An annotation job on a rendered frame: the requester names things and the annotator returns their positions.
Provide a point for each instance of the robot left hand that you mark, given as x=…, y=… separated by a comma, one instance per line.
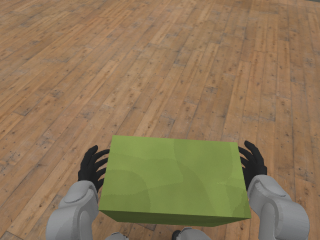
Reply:
x=89, y=166

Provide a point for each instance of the carton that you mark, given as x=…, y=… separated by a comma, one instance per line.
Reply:
x=170, y=181

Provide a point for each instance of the robot right hand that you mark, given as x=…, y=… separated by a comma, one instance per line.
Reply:
x=254, y=164

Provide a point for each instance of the robot right foot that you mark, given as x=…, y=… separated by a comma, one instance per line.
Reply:
x=175, y=235

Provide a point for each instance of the robot right forearm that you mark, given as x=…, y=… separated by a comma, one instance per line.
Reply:
x=280, y=217

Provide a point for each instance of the right robot shin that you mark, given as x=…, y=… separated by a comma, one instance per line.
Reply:
x=186, y=228

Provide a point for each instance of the robot left forearm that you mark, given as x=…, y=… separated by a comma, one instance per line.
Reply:
x=75, y=214

